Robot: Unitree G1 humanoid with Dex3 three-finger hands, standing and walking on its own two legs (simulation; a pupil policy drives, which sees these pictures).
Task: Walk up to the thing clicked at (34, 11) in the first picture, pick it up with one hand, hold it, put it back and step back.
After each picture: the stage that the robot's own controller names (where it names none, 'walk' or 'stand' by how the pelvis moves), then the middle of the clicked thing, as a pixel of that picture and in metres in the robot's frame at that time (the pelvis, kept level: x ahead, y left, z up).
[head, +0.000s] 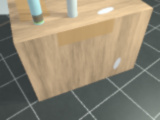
stand; (34, 5) +0.97 +0.35 +0.02
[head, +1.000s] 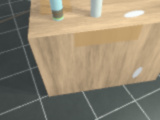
walk; out of the picture +0.91 +0.25 +0.03
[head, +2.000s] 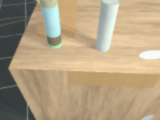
walk; (52, 23) +0.65 +0.20 +0.05
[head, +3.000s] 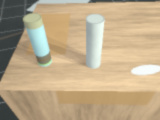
stand; (39, 42) +0.58 +0.24 +0.03
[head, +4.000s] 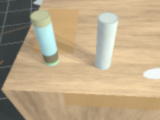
stand; (46, 41) +0.56 +0.19 +0.04
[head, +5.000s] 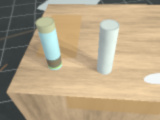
stand; (50, 46) +0.56 +0.18 +0.02
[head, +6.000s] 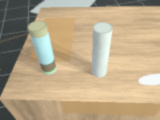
stand; (44, 50) +0.54 +0.21 +0.02
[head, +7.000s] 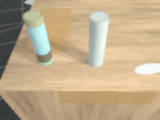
stand; (40, 40) +0.56 +0.23 +0.03
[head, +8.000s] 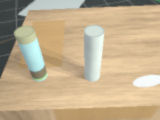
stand; (33, 56) +0.50 +0.24 +0.03
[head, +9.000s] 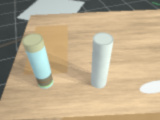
stand; (40, 64) +0.47 +0.21 +0.02
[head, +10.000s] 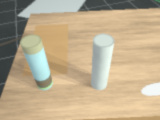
stand; (38, 65) +0.45 +0.21 +0.02
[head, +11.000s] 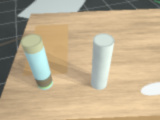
stand; (39, 65) +0.46 +0.21 +0.02
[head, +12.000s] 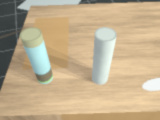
rise first; (39, 59) +0.47 +0.20 +0.02
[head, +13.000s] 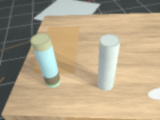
rise first; (47, 63) +0.47 +0.21 +0.03
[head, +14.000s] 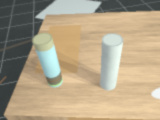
go down; (49, 62) +0.47 +0.20 +0.03
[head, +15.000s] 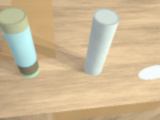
go down; (22, 48) +0.46 +0.19 +0.08
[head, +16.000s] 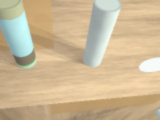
close in; (18, 36) +0.47 +0.19 +0.10
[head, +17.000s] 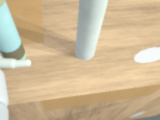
close; (3, 30) +0.48 +0.21 +0.12
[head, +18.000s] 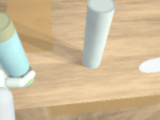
lift; (12, 56) +0.40 +0.21 +0.10
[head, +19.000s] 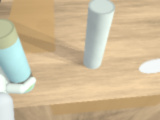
lift; (14, 62) +0.39 +0.21 +0.10
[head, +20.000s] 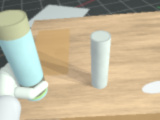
lift; (25, 62) +0.31 +0.17 +0.22
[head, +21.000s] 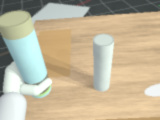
hold; (29, 61) +0.33 +0.17 +0.20
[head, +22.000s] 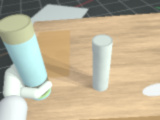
hold; (29, 64) +0.32 +0.17 +0.20
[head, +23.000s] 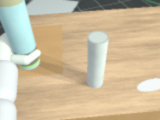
crouch; (19, 32) +0.42 +0.19 +0.22
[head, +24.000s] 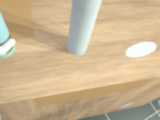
lower; out of the picture +0.50 +0.22 +0.10
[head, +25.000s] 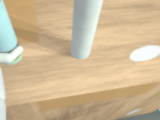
lower; out of the picture +0.48 +0.20 +0.11
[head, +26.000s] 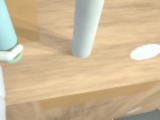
lower; out of the picture +0.49 +0.20 +0.12
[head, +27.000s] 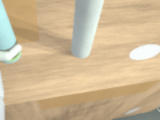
lower; out of the picture +0.49 +0.21 +0.12
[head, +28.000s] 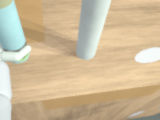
loosen; (8, 29) +0.48 +0.19 +0.12
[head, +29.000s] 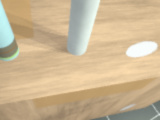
rise; out of the picture +0.49 +0.20 +0.12
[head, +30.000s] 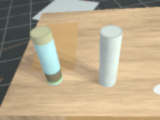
sink last; (48, 58) +0.47 +0.19 +0.07
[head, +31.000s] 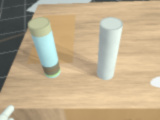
stand; (46, 51) +0.48 +0.19 +0.07
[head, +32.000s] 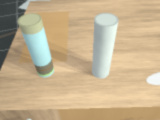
stand; (39, 49) +0.47 +0.20 +0.09
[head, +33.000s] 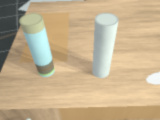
stand; (40, 49) +0.48 +0.19 +0.09
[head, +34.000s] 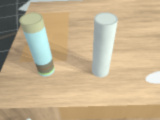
stand; (39, 48) +0.48 +0.20 +0.09
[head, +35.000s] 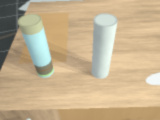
stand; (38, 49) +0.47 +0.20 +0.09
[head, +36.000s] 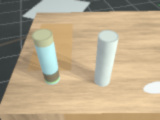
stand; (48, 59) +0.48 +0.18 +0.03
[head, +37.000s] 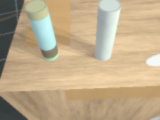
walk; (44, 34) +0.53 +0.18 +0.05
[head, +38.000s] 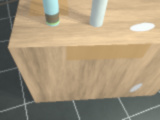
walk; (50, 0) +0.75 +0.19 +0.04
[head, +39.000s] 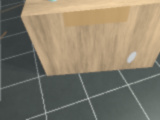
walk; out of the picture +1.07 +0.29 +0.04
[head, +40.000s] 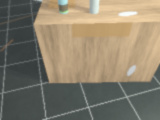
stand; out of the picture +1.13 +0.20 +0.02
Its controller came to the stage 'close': yes
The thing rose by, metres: 0.20
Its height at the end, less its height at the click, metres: +0.00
